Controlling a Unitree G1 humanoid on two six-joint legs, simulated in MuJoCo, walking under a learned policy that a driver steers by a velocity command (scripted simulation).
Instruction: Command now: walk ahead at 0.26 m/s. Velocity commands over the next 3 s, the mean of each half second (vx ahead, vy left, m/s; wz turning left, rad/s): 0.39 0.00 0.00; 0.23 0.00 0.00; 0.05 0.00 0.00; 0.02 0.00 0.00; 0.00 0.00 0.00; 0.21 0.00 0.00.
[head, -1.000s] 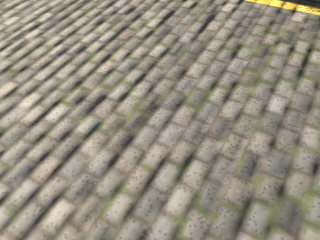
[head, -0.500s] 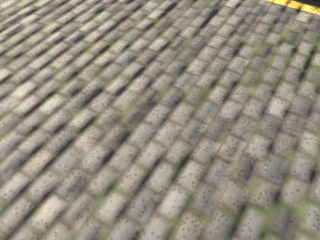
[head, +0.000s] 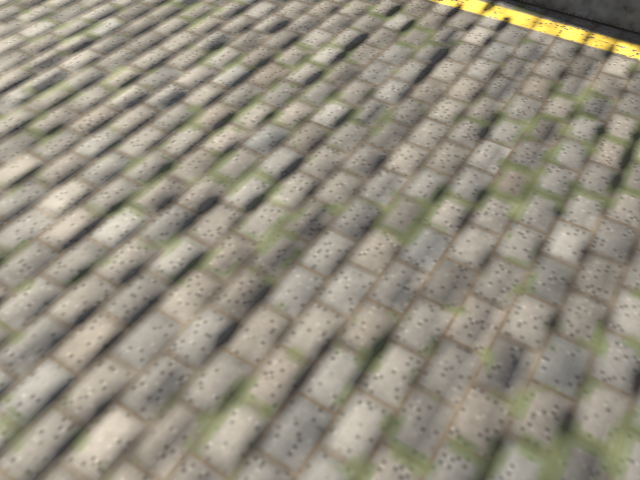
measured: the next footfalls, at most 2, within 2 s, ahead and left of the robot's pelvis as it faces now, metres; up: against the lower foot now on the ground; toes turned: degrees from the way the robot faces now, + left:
left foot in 0.16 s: +0.09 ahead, +0.14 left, +0.00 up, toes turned +3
right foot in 0.66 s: +0.47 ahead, -0.08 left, +0.00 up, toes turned -3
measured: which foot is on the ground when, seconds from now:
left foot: up 0.00-0.14, down 0.16-0.66, up 0.68-1.00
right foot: down 0.00-0.16, up 0.18-0.64, down 0.66-1.00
